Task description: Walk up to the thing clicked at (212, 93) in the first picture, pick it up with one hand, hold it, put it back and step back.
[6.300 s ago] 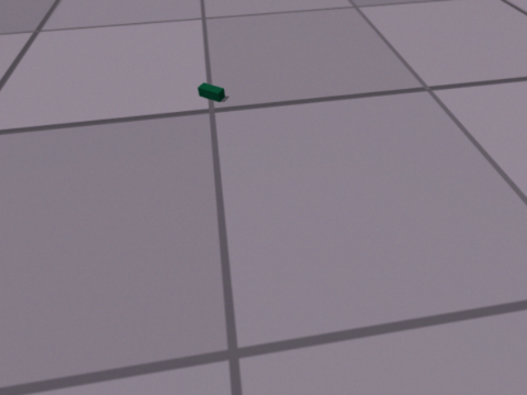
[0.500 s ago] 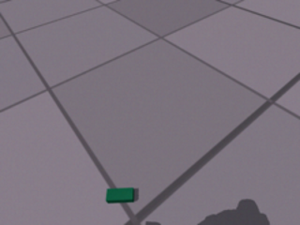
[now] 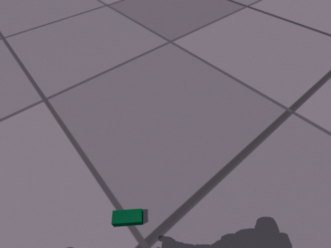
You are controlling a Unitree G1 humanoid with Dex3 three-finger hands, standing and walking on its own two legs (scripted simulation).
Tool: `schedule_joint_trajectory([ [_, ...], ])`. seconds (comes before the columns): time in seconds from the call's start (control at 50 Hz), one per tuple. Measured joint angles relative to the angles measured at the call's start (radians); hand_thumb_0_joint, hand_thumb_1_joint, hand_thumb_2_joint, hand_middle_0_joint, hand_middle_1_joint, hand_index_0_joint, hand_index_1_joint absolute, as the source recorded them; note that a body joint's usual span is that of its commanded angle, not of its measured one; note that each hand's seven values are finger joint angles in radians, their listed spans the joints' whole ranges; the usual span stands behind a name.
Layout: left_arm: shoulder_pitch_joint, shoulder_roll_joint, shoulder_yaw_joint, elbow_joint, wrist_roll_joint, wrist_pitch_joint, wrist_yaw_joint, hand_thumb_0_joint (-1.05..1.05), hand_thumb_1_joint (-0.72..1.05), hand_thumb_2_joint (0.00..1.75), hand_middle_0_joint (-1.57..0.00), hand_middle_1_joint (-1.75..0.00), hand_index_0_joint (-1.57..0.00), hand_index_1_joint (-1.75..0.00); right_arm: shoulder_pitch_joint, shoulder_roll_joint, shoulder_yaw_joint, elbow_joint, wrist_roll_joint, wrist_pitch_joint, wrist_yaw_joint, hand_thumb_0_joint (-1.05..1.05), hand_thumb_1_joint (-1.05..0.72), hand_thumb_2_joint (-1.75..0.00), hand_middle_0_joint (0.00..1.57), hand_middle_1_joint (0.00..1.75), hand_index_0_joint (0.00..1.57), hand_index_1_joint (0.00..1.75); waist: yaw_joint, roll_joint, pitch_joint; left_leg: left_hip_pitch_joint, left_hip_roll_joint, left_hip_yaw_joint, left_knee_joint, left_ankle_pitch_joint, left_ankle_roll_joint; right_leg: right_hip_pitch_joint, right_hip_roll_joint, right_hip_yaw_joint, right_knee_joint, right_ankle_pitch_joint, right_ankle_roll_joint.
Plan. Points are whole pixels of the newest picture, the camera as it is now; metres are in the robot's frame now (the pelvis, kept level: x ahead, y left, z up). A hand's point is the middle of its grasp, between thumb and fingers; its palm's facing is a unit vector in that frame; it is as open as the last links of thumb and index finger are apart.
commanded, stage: walk up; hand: left
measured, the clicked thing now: (127, 217) +0.40 +0.25 -0.75
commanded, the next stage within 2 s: none
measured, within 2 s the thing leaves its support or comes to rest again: neither
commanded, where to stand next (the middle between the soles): +0.03 -0.02 m, yaw +1 degrees
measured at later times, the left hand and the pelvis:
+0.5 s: hand out of the picture +0.09 +0.25 -0.16, palm faces +0.01 -0.94 -0.33, open 7.4 cm; pelvis +0.00 +0.00 +0.00, yaw -1 degrees
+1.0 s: hand out of the picture +0.02 +0.30 -0.18, palm faces -0.09 -0.95 -0.30, open 7.4 cm; pelvis -0.06 +0.04 -0.01, yaw -2 degrees
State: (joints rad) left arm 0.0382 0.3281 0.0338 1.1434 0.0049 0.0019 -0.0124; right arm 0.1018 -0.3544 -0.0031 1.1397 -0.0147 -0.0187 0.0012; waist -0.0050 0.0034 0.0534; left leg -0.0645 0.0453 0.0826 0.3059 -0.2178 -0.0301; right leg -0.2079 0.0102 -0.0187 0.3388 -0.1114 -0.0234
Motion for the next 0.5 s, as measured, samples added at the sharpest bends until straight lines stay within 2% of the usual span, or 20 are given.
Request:
schedule_joint_trajectory([
  [0.5, 0.033, 0.007, 0.004, -0.021, -0.003, 0.015, 0.000, 0.01, 0.90, 0.90, -0.20, -0.30, -0.20, -0.30, -0.012, 0.001, -0.008, -0.032, 0.008, 0.013, -0.002, 0.00, -0.91, -0.90, 0.21, 0.30, 0.20, 0.30, 0.011, -0.006, 0.011, -0.009, -0.003, 0.010, 0.033, -0.021, 0.006, -0.014, -0.003, 0.011, 0.034, -0.017, 0.004],
])
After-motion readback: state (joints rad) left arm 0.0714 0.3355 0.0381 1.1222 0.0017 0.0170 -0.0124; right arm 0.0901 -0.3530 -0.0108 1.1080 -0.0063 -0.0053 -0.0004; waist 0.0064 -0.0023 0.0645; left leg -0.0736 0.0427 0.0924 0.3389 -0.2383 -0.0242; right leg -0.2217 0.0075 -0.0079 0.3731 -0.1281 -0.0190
